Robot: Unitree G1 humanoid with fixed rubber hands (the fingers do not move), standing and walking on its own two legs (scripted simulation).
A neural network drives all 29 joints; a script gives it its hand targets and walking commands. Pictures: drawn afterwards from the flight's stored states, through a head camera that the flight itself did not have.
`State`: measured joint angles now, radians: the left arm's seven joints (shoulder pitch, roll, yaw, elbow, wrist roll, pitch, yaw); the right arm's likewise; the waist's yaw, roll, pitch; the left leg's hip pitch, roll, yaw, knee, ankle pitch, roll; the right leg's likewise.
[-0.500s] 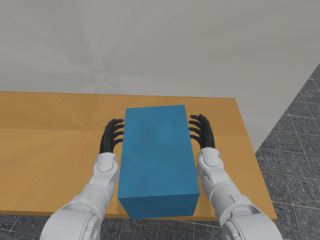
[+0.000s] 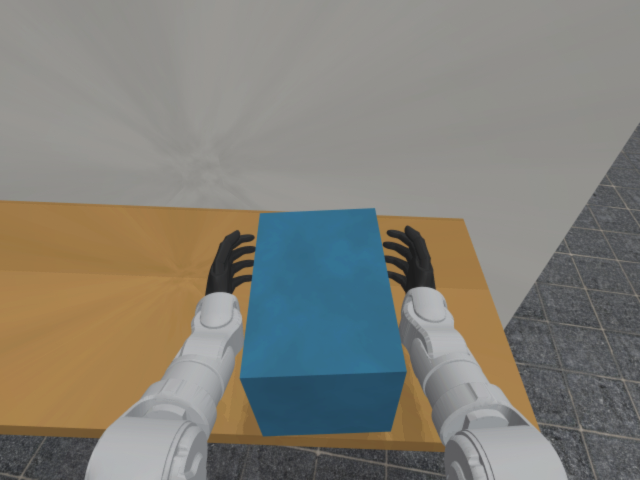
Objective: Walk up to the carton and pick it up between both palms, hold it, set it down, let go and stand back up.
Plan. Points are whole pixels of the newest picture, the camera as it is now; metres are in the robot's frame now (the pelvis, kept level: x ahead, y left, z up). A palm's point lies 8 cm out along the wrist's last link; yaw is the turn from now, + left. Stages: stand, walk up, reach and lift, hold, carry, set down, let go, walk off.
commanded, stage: reach and lift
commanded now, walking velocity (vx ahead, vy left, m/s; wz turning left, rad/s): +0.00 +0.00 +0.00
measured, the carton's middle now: (321, 316) +0.36 -0.02 +0.02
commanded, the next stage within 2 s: none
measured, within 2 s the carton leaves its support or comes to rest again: neither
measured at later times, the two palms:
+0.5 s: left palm (203, 262) +0.39 +0.13 +0.11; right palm (407, 270) +0.37 -0.13 +0.10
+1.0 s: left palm (194, 243) +0.36 +0.13 +0.16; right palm (421, 258) +0.35 -0.13 +0.14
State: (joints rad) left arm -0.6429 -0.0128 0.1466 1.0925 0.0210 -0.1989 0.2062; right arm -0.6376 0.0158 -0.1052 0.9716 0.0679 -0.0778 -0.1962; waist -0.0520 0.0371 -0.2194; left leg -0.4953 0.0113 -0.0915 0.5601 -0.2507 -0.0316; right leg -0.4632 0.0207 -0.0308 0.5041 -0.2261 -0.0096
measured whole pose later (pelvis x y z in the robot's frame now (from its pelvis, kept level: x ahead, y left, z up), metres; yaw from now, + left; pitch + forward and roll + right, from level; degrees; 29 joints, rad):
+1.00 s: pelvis -0.01 +0.00 +0.02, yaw -1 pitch -1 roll -1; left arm -0.58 -0.06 0.18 0.40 0.21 0.39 0.12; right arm -0.56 0.03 -0.07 0.57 0.11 0.23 -0.24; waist -0.02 -0.02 -0.05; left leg -0.17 0.02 -0.08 0.36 -0.17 -0.03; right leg -0.15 0.03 0.00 0.30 -0.14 -0.01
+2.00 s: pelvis +0.00 +0.01 +0.02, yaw +1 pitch -8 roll -1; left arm -0.58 -0.08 0.21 0.16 0.30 0.62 0.04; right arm -0.60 0.01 -0.01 0.50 0.22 0.30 -0.26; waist -0.09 -0.03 0.02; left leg -0.03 0.00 -0.10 0.36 -0.20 -0.01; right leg 0.03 0.01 -0.02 0.26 -0.15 0.01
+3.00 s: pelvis +0.00 +0.01 +0.02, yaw +0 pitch -9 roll -1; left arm -0.63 -0.08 0.24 0.11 0.34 0.72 0.01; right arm -0.65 0.02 -0.03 0.50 0.21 0.35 -0.25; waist -0.07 -0.04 0.02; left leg -0.01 0.01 -0.07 0.34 -0.18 -0.01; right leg 0.03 0.01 -0.01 0.26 -0.14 0.00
